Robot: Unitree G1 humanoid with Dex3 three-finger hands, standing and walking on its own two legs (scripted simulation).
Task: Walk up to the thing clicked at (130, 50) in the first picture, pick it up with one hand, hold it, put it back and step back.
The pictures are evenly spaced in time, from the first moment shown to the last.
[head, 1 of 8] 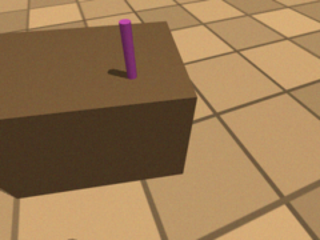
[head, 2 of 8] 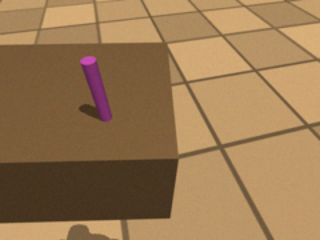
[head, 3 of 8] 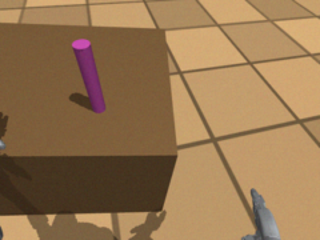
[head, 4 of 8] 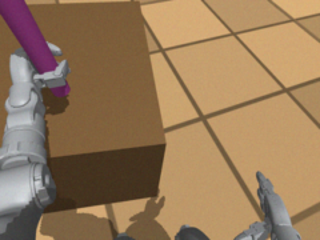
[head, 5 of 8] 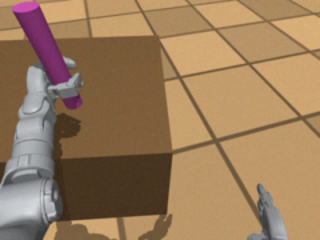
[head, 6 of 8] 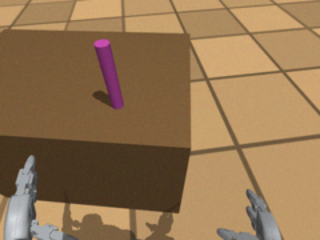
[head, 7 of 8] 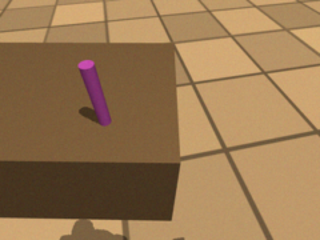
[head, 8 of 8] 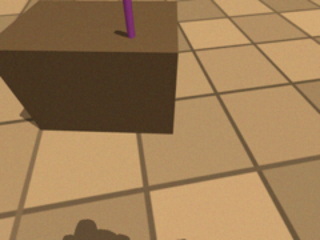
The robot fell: no
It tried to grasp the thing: yes
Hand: left
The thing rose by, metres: 0.26
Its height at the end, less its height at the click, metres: +0.00
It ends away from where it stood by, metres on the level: 0.02
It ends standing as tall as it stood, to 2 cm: yes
